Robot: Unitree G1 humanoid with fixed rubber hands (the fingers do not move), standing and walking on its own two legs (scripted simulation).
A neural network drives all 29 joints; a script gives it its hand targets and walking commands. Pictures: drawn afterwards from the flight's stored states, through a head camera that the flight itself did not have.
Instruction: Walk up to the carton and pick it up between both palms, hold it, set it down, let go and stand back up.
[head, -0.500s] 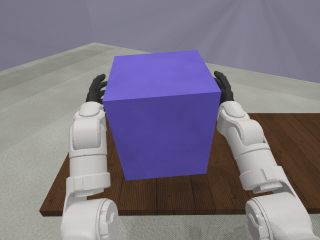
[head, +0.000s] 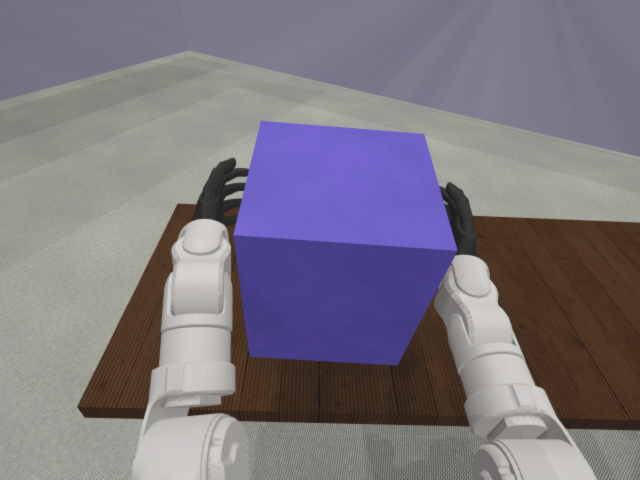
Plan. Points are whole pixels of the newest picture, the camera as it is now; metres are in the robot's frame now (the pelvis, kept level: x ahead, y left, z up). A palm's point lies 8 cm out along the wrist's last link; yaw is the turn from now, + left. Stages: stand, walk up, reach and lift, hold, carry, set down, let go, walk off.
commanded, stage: set down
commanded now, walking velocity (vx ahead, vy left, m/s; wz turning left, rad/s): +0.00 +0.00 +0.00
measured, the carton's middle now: (333, 250) +0.39 -0.02 +0.14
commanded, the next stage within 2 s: none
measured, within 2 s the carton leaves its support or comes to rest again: neither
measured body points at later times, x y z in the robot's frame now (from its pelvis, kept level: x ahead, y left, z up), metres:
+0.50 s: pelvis +0.01 +0.00 +0.00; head -0.01 +0.03 +0.45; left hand +0.42 +0.12 +0.17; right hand +0.38 -0.19 +0.16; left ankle +0.00 +0.11 -0.75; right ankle +0.00 -0.12 -0.75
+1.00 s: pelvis +0.01 +0.01 +0.00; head +0.00 +0.03 +0.45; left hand +0.44 +0.10 +0.14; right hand +0.38 -0.20 +0.13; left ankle +0.00 +0.11 -0.75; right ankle +0.00 -0.12 -0.75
